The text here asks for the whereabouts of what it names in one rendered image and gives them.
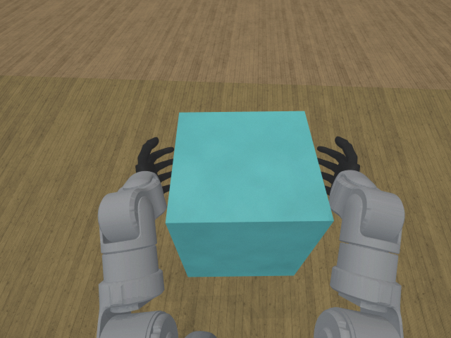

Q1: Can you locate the robot right hand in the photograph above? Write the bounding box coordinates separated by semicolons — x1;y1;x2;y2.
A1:
317;137;360;196

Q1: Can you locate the robot left hand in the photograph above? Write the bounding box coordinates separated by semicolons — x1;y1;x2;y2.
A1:
135;137;174;194

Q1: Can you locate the robot right forearm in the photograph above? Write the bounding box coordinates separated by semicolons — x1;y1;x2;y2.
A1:
329;170;405;338

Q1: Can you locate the carton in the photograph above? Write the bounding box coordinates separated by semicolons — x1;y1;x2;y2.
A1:
166;111;334;277

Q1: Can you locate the robot left forearm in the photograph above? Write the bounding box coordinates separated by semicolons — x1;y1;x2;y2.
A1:
97;171;167;338

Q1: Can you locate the robot left upper arm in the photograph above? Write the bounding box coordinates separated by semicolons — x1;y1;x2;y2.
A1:
100;311;178;338

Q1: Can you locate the robot right upper arm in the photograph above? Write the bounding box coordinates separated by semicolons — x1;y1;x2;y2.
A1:
314;307;400;338

